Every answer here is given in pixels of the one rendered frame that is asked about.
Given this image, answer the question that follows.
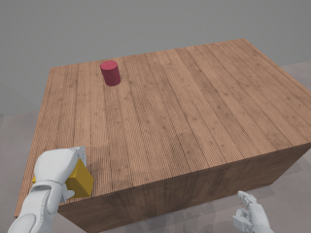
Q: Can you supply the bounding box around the table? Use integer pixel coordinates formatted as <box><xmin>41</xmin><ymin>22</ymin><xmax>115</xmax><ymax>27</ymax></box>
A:
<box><xmin>14</xmin><ymin>38</ymin><xmax>311</xmax><ymax>233</ymax></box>

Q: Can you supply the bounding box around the robot left hand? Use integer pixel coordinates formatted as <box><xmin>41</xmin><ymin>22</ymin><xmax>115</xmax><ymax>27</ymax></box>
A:
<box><xmin>34</xmin><ymin>146</ymin><xmax>86</xmax><ymax>203</ymax></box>

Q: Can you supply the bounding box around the robot right hand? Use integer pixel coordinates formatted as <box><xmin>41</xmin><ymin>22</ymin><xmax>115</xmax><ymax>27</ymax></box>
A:
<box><xmin>232</xmin><ymin>190</ymin><xmax>270</xmax><ymax>233</ymax></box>

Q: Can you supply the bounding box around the sponge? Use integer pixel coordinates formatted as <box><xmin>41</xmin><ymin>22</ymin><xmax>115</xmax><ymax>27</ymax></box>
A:
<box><xmin>32</xmin><ymin>158</ymin><xmax>94</xmax><ymax>199</ymax></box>

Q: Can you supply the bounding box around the left robot forearm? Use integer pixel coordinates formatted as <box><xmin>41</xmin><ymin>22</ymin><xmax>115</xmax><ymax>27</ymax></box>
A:
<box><xmin>8</xmin><ymin>181</ymin><xmax>64</xmax><ymax>233</ymax></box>

